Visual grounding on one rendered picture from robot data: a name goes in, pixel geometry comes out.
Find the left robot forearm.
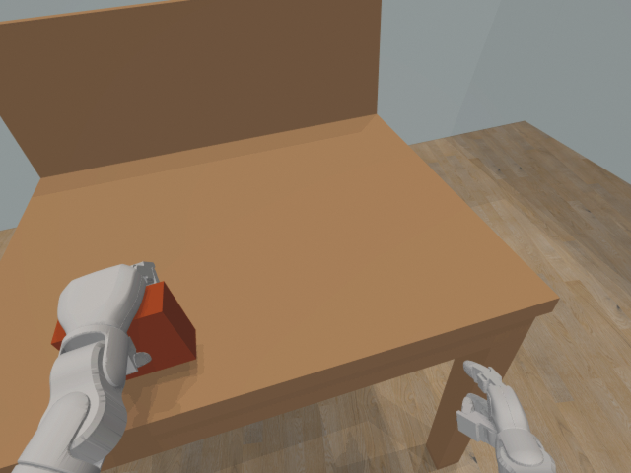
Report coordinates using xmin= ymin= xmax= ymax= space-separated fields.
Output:
xmin=11 ymin=324 xmax=129 ymax=473

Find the sponge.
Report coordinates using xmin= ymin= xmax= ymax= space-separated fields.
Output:
xmin=51 ymin=281 xmax=196 ymax=380

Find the right robot forearm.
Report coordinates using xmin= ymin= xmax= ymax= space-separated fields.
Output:
xmin=495 ymin=428 xmax=556 ymax=473

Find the table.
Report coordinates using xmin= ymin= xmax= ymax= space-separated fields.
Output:
xmin=0 ymin=0 xmax=560 ymax=473

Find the left robot hand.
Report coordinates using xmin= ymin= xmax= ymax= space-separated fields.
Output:
xmin=57 ymin=261 xmax=160 ymax=375

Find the right robot hand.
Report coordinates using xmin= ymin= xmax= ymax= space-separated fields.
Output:
xmin=456 ymin=361 xmax=530 ymax=448

